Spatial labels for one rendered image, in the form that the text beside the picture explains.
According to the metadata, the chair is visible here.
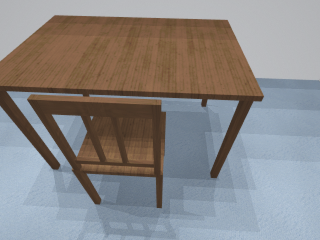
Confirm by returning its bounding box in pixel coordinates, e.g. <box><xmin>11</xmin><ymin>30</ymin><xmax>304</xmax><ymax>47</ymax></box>
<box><xmin>27</xmin><ymin>94</ymin><xmax>166</xmax><ymax>208</ymax></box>

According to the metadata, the table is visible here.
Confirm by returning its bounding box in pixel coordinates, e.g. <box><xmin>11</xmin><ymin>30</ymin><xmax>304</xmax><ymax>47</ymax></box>
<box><xmin>0</xmin><ymin>15</ymin><xmax>264</xmax><ymax>178</ymax></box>

